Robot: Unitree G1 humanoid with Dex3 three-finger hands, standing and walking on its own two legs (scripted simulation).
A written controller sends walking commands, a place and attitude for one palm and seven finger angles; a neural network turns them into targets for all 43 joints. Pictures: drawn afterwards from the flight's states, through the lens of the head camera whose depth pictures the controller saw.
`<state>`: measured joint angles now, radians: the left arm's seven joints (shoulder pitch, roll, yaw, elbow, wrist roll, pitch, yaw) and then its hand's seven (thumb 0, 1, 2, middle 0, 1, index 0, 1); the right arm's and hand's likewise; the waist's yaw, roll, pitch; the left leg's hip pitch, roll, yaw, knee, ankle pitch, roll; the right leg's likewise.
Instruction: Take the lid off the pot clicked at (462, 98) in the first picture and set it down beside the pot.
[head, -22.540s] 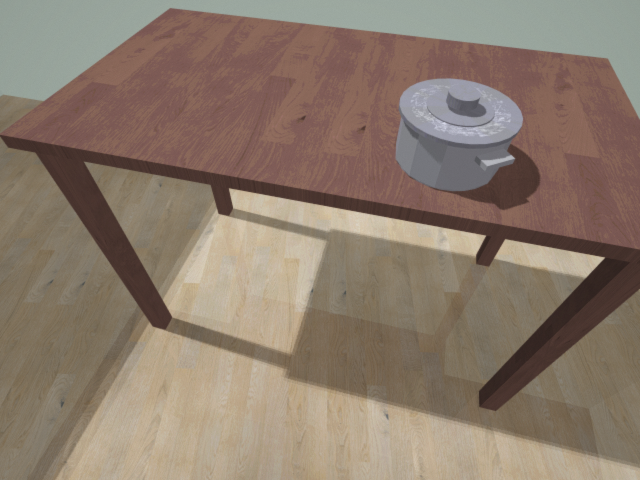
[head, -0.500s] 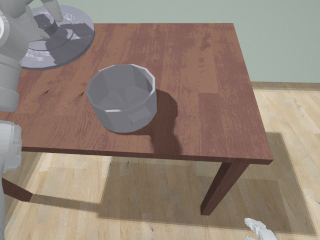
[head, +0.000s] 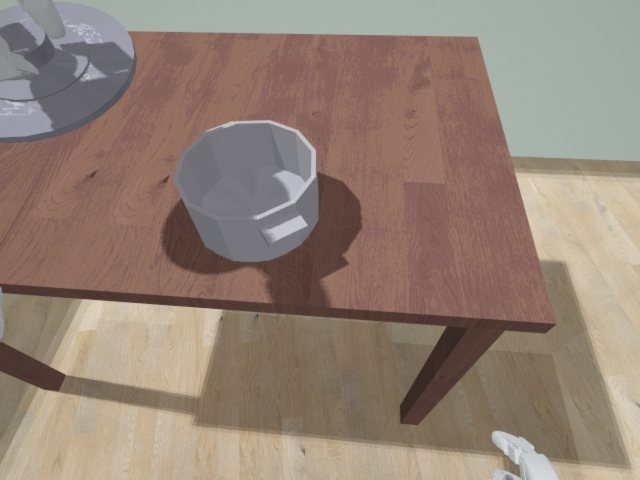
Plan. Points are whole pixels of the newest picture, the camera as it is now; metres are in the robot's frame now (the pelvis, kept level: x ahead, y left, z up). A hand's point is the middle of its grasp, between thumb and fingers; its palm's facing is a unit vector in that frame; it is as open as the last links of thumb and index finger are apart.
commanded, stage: move the lid sideways beside the pot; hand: left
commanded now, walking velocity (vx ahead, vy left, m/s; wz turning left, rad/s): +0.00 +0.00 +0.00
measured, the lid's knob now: (23, 46) +0.47 +0.31 +0.28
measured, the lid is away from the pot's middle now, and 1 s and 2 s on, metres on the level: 0.20 0.23 0.23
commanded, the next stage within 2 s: lower the lid onto the table in 0.52 s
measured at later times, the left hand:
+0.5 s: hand out of the picture +0.43 +0.35 +0.29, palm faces -0.12 -0.14 -0.98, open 7.9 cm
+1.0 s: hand out of the picture +0.43 +0.34 +0.27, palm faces -0.16 -0.18 -0.97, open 7.9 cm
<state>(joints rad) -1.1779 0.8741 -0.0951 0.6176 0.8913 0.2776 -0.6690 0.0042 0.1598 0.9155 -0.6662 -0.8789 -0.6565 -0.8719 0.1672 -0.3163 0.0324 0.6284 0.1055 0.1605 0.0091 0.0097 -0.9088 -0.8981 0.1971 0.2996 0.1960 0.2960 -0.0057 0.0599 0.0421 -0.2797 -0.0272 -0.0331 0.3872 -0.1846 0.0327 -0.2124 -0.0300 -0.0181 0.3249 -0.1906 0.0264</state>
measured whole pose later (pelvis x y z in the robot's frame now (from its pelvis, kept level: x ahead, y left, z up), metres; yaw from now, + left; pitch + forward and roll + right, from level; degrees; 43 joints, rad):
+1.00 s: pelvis +0.00 +0.00 +0.00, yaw +0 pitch +4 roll -1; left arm -1.18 0.93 -0.05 0.78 0.92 0.27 -0.66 0.00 0.16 0.91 -0.66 -0.88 -0.65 -0.87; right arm 0.22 -0.32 0.04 0.63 0.12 0.15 -0.01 0.01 -0.91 -0.90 0.20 0.30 0.20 0.30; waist -0.03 0.05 0.06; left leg -0.29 -0.02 -0.03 0.42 -0.20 0.03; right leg -0.21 -0.02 -0.02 0.34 -0.20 0.02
